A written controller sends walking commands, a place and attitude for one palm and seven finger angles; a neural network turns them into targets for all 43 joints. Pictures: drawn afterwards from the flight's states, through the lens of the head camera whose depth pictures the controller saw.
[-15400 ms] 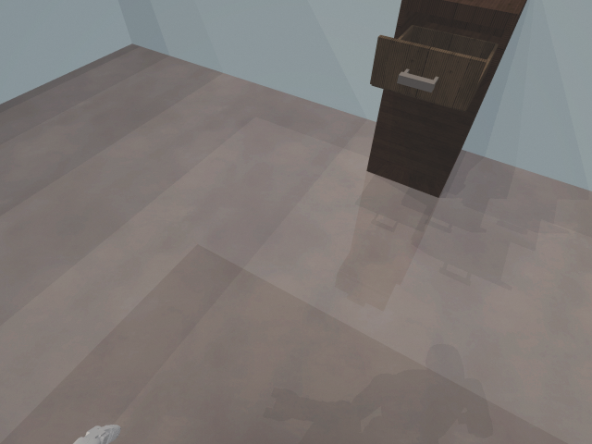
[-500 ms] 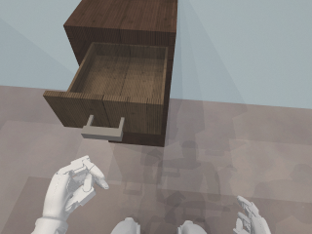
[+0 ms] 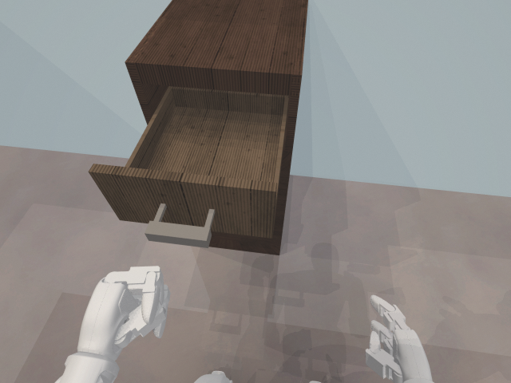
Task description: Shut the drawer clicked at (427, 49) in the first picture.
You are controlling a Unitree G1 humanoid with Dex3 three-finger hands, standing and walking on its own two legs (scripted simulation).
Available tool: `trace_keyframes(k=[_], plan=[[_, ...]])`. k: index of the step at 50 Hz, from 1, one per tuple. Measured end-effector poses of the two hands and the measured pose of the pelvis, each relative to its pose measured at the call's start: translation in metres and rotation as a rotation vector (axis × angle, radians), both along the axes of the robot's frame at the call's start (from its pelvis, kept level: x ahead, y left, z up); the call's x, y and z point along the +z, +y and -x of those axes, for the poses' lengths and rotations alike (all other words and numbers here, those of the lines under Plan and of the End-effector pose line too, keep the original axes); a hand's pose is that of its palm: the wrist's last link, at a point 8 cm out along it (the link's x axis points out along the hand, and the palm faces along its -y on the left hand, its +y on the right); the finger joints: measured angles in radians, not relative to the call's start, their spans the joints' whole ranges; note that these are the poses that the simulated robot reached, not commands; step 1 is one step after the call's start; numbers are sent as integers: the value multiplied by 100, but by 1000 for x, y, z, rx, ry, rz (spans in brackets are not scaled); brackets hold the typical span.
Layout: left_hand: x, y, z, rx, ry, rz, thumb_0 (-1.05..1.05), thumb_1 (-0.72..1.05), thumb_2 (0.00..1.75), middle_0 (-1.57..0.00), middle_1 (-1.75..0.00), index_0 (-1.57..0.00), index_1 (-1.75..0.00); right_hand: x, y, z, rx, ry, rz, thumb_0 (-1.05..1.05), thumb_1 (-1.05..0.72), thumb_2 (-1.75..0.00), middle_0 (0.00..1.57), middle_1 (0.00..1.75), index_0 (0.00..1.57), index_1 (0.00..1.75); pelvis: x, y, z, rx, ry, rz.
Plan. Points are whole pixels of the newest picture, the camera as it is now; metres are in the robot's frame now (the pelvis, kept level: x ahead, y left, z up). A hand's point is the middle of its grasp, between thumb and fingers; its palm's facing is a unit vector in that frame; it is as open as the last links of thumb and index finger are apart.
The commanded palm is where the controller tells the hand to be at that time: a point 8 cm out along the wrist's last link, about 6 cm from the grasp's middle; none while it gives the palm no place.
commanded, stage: raise the hand and make a fist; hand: left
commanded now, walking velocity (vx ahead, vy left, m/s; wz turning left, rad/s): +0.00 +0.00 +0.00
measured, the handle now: (182, 223) +0.39 +0.17 -0.02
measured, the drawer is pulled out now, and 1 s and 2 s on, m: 0.27 0.27 0.27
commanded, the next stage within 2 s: bring the fist close to the handle in 0.44 s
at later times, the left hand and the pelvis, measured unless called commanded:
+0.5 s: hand (166, 310) +0.20 +0.13 +0.08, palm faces -0.08 -1.00 -0.06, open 3.2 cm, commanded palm +0.18 +0.19 +0.08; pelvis +0.00 -0.01 +0.01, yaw +0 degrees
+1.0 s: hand (180, 295) +0.24 +0.13 +0.04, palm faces -0.12 -0.99 -0.04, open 3.2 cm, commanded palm +0.22 +0.19 +0.04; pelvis -0.01 -0.01 -0.01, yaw +0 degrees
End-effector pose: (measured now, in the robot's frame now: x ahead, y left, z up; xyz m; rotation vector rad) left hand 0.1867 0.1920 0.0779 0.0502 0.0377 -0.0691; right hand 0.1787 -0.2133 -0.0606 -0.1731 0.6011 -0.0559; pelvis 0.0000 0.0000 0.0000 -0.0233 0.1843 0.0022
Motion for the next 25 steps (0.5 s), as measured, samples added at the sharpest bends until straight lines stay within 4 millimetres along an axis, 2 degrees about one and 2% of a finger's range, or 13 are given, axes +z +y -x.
trace_keyframes(k=[5, 15, 25], plan=[[6, -6, -4, -21, -4, 1, 1, 90, 90, -139, -159, -140, -159, -3, -9, 8, -23, 25, 6, 1, -90, -90, 20, 30, 21, 30, 3, -2, -2, -1, -6, -5], [4, -6, -2, -4, 17, -8, 1, 90, 90, -139, -160, -140, -160, -1, -32, 19, -73, 40, 29, 1, -90, -90, 20, 30, 21, 30, 6, -9, -4, -10, -11, -14], [5, -8, -1, -6, 2, -11, 1, 90, 90, -140, -160, -140, -160, 0, -35, 16, -70, 26, 25, 1, -90, -90, 20, 30, 20, 30, 6, -13, -2, -8, -12, -17]])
